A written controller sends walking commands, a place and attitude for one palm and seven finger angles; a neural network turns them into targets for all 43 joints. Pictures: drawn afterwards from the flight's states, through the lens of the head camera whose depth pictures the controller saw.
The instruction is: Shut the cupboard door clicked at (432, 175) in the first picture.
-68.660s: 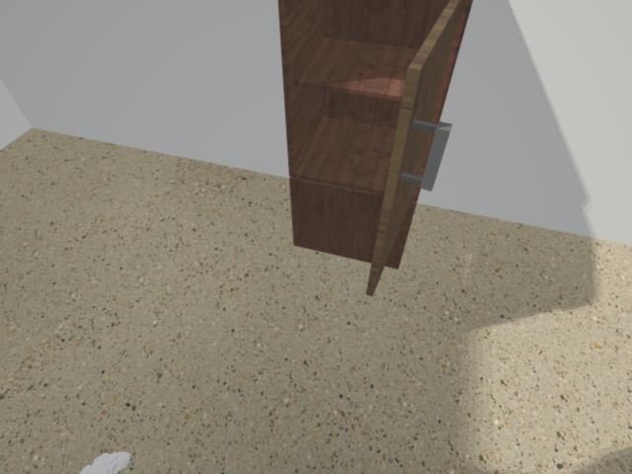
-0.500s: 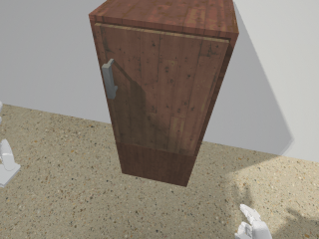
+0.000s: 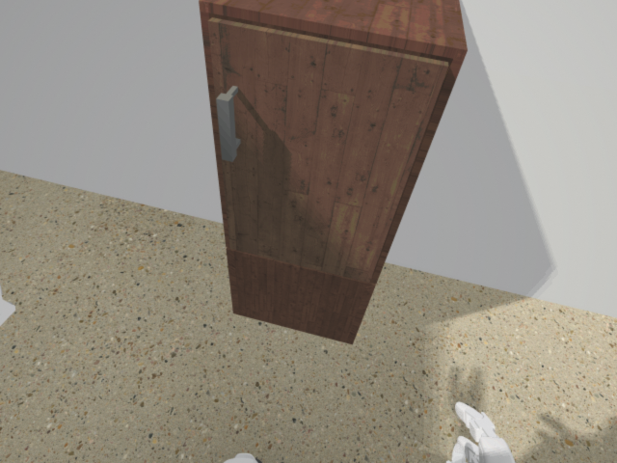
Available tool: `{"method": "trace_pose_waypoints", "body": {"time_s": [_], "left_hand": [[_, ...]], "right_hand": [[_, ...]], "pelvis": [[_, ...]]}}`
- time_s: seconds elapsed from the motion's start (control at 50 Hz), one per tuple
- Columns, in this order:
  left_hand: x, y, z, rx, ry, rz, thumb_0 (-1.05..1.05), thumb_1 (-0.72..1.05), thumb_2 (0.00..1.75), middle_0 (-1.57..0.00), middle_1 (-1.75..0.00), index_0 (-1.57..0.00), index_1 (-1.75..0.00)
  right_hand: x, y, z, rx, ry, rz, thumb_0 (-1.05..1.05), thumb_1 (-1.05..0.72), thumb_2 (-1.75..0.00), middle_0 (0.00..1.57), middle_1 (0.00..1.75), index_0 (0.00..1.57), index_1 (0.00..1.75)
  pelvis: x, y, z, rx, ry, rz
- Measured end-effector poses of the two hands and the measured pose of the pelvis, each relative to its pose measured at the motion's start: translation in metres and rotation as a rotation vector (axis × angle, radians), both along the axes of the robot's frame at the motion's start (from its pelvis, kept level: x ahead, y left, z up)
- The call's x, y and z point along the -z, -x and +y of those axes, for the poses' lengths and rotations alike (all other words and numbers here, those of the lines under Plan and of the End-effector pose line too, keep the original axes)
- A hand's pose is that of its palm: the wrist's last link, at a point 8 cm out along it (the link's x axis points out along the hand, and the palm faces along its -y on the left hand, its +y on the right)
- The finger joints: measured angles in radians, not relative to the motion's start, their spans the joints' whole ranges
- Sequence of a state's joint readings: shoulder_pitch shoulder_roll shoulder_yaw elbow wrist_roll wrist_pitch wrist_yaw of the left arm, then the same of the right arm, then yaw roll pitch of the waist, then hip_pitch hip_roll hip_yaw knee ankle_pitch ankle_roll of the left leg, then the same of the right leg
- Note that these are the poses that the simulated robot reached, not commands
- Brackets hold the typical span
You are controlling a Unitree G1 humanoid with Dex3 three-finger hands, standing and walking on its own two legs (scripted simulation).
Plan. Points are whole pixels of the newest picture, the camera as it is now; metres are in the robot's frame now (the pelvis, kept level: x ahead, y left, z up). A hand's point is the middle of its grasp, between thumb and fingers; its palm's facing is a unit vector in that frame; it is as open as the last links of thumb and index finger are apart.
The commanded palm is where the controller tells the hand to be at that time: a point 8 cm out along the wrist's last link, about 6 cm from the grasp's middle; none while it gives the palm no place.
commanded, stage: step back with the hand held close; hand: left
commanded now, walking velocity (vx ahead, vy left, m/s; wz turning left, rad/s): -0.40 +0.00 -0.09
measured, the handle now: (231, 123) +0.69 +0.19 +0.07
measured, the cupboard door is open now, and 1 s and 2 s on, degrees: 0 0 0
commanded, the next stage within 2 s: stop stepping back and stand still in 0.08 s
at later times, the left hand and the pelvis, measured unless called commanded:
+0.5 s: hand out of the picture +0.10 +0.30 +0.19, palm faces +0.39 -0.81 -0.43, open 7.4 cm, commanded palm +0.04 +0.34 +0.20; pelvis -0.10 +0.03 +0.01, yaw +0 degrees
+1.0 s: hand out of the picture +0.04 +0.31 +0.21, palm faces +0.34 -0.81 -0.48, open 7.4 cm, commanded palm -0.01 +0.35 +0.20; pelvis -0.18 +0.07 +0.01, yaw -6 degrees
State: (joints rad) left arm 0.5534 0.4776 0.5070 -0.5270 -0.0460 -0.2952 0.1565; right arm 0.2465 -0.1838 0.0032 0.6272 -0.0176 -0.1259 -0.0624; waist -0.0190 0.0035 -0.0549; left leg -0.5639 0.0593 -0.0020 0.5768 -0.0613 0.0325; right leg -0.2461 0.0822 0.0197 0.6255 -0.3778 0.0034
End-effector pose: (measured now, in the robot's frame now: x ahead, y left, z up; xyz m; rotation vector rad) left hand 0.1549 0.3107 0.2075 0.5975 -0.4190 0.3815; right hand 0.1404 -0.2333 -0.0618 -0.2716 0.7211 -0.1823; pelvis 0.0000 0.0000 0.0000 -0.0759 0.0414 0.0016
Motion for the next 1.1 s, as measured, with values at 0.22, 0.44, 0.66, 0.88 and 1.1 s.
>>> {"method": "trace_pose_waypoints", "body": {"time_s": [0.22,0.44,0.66,0.88,1.1], "left_hand": [[-0.003,0.039,-0.024,0.117,0.051,-0.023,0.01,0.89,0.9,-0.21,-0.31,-0.22,-0.31],[0.003,0.065,0.035,0.002,0.105,0.042,0.01,0.89,0.9,-0.21,-0.3,-0.21,-0.31],[0.007,0.11,0.061,0.011,0.139,-0.083,0.01,0.89,0.9,-0.21,-0.31,-0.22,-0.31],[-0.004,0.128,0.029,0.162,0.121,0.131,0.01,0.9,0.9,-0.21,-0.3,-0.21,-0.3],[-0.002,0.157,0.066,-0.023,0.116,0.055,0.01,0.89,0.9,-0.21,-0.3,-0.22,-0.31]], "right_hand": [[-0.009,0.031,0.002,0.008,-0.002,-0.04,0.01,-0.9,-0.9,0.21,0.3,0.2,0.3],[-0.017,0.09,0.024,0.034,0.018,0.001,0.01,-0.9,-0.9,0.2,0.3,0.2,0.3],[0.002,0.135,0.055,0.042,0.04,0.022,0.01,-0.9,-0.9,0.21,0.3,0.2,0.3],[-0.026,0.187,0.089,0.064,-0.082,-0.018,0.01,-0.9,-0.9,0.21,0.3,0.2,0.3],[0.005,0.23,0.049,0.134,-0.008,0.109,0.01,-0.9,-0.9,0.21,0.3,0.2,0.3]], "pelvis": [[-0.003,0.044,0.003,0.022,-0.006,-0.053],[-0.014,0.081,0.03,-0.007,0.008,-0.054],[0.004,0.116,0.067,0.052,-0.007,-0.095],[-0.027,0.157,0.068,0.1,-0.017,-0.077],[-0.017,0.173,0.076,0.09,-0.071,-0.069]]}}
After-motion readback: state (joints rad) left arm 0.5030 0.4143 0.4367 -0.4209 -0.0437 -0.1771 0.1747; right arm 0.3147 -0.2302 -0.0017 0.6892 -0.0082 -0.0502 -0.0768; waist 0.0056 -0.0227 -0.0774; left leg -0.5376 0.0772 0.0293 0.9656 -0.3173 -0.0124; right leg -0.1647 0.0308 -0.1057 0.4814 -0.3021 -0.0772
